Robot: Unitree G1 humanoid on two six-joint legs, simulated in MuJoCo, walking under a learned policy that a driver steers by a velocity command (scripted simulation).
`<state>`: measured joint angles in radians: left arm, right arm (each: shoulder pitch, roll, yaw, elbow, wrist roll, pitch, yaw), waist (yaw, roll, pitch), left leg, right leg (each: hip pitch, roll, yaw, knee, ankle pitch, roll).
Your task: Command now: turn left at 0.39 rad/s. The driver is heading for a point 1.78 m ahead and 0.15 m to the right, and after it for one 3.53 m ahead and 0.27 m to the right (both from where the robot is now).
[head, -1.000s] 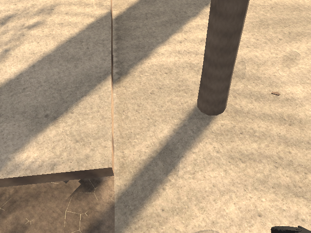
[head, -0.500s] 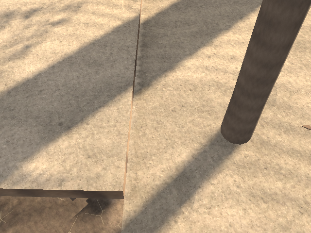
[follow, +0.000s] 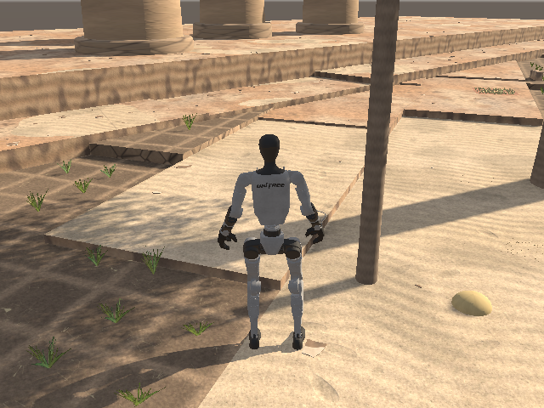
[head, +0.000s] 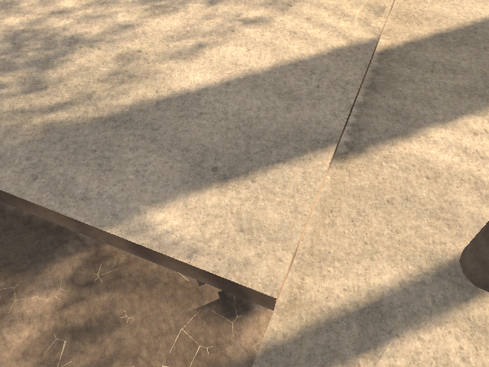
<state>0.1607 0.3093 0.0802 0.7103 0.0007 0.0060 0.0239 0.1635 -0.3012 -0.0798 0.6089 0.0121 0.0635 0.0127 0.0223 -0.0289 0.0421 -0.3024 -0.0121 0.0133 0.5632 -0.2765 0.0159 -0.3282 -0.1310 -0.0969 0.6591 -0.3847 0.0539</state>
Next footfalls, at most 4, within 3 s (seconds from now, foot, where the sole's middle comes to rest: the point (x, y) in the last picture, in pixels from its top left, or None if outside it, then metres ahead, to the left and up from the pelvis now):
0.36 right None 0.04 -0.13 -0.76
2.60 right None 0.44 -0.10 -0.76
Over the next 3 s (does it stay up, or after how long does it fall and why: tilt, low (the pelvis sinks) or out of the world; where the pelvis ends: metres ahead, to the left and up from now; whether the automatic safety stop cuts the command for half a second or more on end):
stays up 0.37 -0.02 0.01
